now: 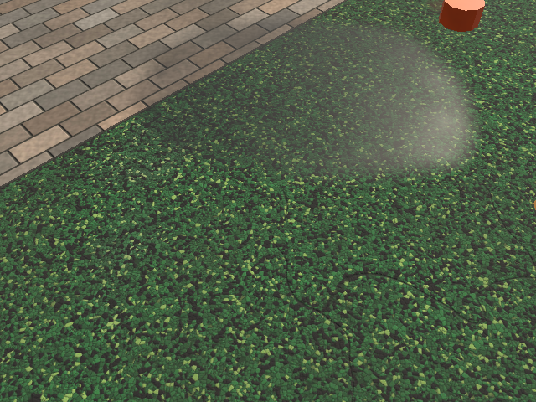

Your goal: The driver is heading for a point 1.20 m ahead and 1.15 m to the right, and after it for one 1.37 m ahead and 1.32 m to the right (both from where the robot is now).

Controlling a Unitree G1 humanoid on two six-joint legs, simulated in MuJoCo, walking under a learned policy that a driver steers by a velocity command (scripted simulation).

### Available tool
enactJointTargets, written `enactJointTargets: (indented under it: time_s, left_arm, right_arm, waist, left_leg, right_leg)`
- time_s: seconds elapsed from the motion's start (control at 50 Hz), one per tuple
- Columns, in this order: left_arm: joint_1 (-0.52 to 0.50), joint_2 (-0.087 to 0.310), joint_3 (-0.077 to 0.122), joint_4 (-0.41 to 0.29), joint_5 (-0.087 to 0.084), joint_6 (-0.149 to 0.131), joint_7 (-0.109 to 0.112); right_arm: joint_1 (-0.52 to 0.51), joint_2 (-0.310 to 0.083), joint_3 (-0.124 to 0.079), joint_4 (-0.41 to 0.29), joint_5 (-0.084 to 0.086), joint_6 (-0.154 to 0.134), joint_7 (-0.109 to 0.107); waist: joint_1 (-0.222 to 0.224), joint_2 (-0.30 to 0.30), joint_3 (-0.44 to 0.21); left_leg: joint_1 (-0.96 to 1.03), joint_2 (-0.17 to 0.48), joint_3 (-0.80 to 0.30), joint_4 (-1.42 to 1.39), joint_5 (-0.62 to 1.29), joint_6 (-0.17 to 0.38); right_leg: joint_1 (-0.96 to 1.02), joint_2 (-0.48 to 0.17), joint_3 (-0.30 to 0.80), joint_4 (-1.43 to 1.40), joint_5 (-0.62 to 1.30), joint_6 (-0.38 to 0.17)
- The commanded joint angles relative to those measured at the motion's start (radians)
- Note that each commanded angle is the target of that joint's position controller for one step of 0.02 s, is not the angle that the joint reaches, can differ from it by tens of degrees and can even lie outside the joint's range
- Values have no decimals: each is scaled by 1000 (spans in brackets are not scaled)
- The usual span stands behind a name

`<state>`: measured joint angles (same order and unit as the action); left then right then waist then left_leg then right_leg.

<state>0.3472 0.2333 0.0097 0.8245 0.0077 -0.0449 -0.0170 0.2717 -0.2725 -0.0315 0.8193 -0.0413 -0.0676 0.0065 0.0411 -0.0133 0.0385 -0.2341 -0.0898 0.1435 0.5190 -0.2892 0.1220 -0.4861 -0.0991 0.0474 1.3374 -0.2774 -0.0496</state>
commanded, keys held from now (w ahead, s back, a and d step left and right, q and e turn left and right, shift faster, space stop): w+e+shift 1.00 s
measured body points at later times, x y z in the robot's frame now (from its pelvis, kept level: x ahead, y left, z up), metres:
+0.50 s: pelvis +0.46 -0.11 +0.00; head +0.47 -0.11 +0.45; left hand +0.55 +0.17 -0.13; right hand +0.58 -0.39 -0.06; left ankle +0.59 +0.06 -0.64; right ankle +0.42 -0.11 -0.73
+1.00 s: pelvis +0.88 -0.27 +0.00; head +0.89 -0.28 +0.45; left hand +1.23 -0.31 -0.05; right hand +0.62 -0.43 -0.11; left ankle +0.90 -0.11 -0.73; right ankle +0.87 -0.42 -0.64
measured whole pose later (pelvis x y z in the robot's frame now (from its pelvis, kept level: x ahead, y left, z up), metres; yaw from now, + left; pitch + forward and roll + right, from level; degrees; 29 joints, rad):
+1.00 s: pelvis +0.88 -0.27 +0.00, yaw -52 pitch +1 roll +3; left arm 0.03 0.36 0.04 0.60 0.03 0.01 -0.08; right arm 0.49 -0.34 -0.06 0.86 -0.03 -0.10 0.00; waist -0.07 -0.07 0.00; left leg 0.03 0.00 0.21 0.30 -0.34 -0.03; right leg -0.79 -0.06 -0.02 1.15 -0.10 -0.09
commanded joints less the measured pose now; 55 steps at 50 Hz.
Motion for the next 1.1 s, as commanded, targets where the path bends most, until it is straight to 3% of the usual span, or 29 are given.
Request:
enactJointTargets:
  time_s: [0.02,0.08,0.14,0.18,0.22,0.26,0.28,0.3,0.32,0.34,0.36,0.38,0.44,0.52,0.6,0.64,0.68,0.7,0.72,0.74,0.76,0.78,0.8,0.86,0.9,0.96,1.02,1.06,1.1]
  left_arm:
    - [38,84,29,-24,11,36,-24]
    - [-128,63,24,-76,1,30,-34]
    - [-225,61,15,-112,-3,16,-56]
    - [-257,66,13,-123,1,11,-66]
    - [-182,108,24,-101,4,14,-64]
    - [100,184,57,-31,2,23,-49]
    - [305,236,87,27,6,25,-32]
    - [307,273,112,40,-8,29,-10]
    - [174,374,129,13,21,45,-6]
    - [141,377,138,-33,10,46,-5]
    - [123,306,126,-33,10,41,5]
    - [90,251,112,-20,9,36,7]
    - [24,209,88,-33,-2,-4,15]
    - [38,235,100,-49,-8,-31,9]
    - [103,260,119,-42,-18,-28,1]
    - [79,271,125,-52,-14,-26,10]
    - [36,321,135,-64,-1,-29,11]
    - [-28,338,136,-77,5,-35,6]
    - [-59,235,107,-105,8,-49,5]
    - [56,72,62,-161,-38,-47,2]
    - [41,144,51,-158,-18,-31,10]
    - [-45,199,63,-145,6,-16,7]
    - [-90,207,64,-146,19,-7,-6]
    - [-168,136,47,-188,35,31,-47]
    - [-209,113,32,-230,31,49,-57]
    - [-303,117,20,-289,25,54,-67]
    - [-414,121,11,-313,25,51,-86]
    - [-456,106,3,-314,22,45,-93]
    - [-399,127,11,-288,22,40,-82]
  right_arm:
    - [15,-78,-26,-29,22,-63,0]
    - [33,-56,-21,-5,23,-82,10]
    - [53,-82,-19,7,33,-93,0]
    - [85,-115,-20,19,38,-93,-16]
    - [93,-177,-33,14,30,-69,-40]
    - [26,-239,-52,-14,9,-25,-57]
    - [-27,-248,-57,-33,-2,-7,-54]
    - [-50,-172,-42,-26,-6,-6,-28]
    - [35,-23,1,-129,1,-31,-12]
    - [-17,-66,15,-189,3,-61,-14]
    - [-86,-111,14,-195,-2,-80,-11]
    - [-90,-119,13,-191,-3,-83,-9]
    - [-76,-93,30,-191,-36,-16,-5]
    - [-284,-60,53,-283,-13,1,15]
    - [-376,-64,54,-318,13,-9,16]
    - [-352,-91,44,-318,14,-16,9]
    - [-155,-176,6,-263,20,-22,-12]
    - [55,-215,-16,-215,23,-25,-28]
    - [284,-281,-45,-178,0,-28,-52]
    - [232,-358,-60,-184,-46,-26,-47]
    - [115,-303,-66,-197,-26,-17,-38]
    - [29,-195,-45,-212,-14,-11,-34]
    - [15,-145,-33,-192,-11,-8,-29]
    - [103,-85,-16,-93,5,-26,-23]
    - [112,-81,-16,-67,20,-46,-7]
    - [72,-102,-20,-54,14,-66,-2]
    - [122,-128,-26,-19,12,-69,-6]
    - [167,-156,-30,-1,10,-63,-14]
    - [203,-210,-43,-1,14,-44,-31]
  waist:
    - [4,28,62]
    - [-18,44,114]
    - [-26,30,107]
    - [-27,29,90]
    - [20,91,7]
    - [176,146,-134]
    - [271,119,-202]
    - [250,-21,-139]
    - [40,-297,-152]
    - [79,-163,-271]
    - [65,4,-147]
    - [4,99,-54]
    - [-86,109,35]
    - [-26,41,84]
    - [61,-34,16]
    - [42,-45,-11]
    - [-60,-39,-147]
    - [-191,-30,-243]
    - [-276,63,-372]
    - [-138,401,-454]
    - [-106,364,-387]
    - [-112,203,-239]
    - [-106,90,-151]
    - [-76,101,-35]
    - [-52,107,-11]
    - [-19,99,40]
    - [-43,42,108]
    - [-51,43,114]
    - [-9,99,36]
  left_leg:
    - [13,315,-246,-420,65,60]
    - [21,214,-17,-449,314,-9]
    - [73,213,95,-470,532,-46]
    - [180,236,129,-430,846,-76]
    - [318,261,139,-257,1265,-104]
    - [302,305,116,122,1470,-101]
    - [179,305,89,444,1323,-82]
    - [-26,151,86,855,508,-83]
    - [-505,0,-31,1212,-228,-145]
    - [-647,30,-226,1219,-177,-123]
    - [-661,92,-256,1100,-89,-111]
    - [-598,139,-247,973,-34,-113]
    - [-430,209,-226,775,-53,-167]
    - [-326,209,-148,364,197,-197]
    - [-259,136,-134,102,398,-168]
    - [-174,114,-160,0,372,-153]
    - [58,64,-166,3,211,-133]
    - [278,92,-165,13,146,-122]
    - [525,274,-343,28,-179,-96]
    - [696,560,-901,-190,-483,-22]
    - [600,554,-1066,-283,-645,13]
    - [456,496,-860,-271,-579,3]
    - [340,451,-683,-258,-371,-7]
    - [192,365,-380,-298,-42,-53]
    - [167,378,-273,-325,112,-57]
    - [96,343,-78,-385,277,-73]
    - [120,295,71,-427,437,-100]
    - [182,284,140,-384,794,-124]
    - [292,308,152,-229,1256,-139]
  right_leg:
    - [-174,-73,36,-77,69,6]
    - [-231,-46,-34,-260,265,-14]
    - [-147,-11,-136,-494,434,-53]
    - [-79,53,-205,-611,494,-86]
    - [19,142,-259,-640,402,-112]
    - [299,205,-243,-608,218,-152]
    - [513,202,-165,-651,103,-193]
    - [596,150,-49,-706,41,-235]
    - [802,-54,449,-762,117,-403]
    - [862,-144,765,-1013,-136,-471]
    - [724,-148,757,-1119,-240,-404]
    - [554,-118,669,-1133,-189,-349]
    - [214,15,435,-1154,-18,-305]
    - [73,120,302,-1194,181,-263]
    - [265,104,324,-1126,459,-197]
    - [338,87,347,-1059,536,-162]
    - [395,93,352,-819,782,-116]
    - [319,122,326,-583,766,-95]
    - [161,170,263,-252,493,-88]
    - [-155,283,148,23,-260,-59]
    - [-282,191,101,105,-161,-78]
    - [-300,130,67,76,-53,-73]
    - [-277,93,49,30,-4,-63]
    - [-274,22,39,-7,12,-47]
    - [-320,-2,25,-19,54,-40]
    - [-309,-1,-13,-145,205,-34]
    - [-247,29,-130,-390,292,-63]
    - [-151,88,-221,-522,286,-105]
    - [-38,166,-272,-566,220,-138]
